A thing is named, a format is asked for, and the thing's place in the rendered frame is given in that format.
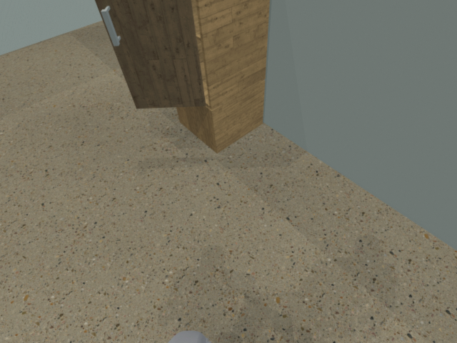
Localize cupboard door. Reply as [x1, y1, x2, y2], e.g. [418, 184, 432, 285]
[95, 0, 206, 109]

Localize handle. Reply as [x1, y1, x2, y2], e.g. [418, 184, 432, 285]
[101, 6, 121, 46]

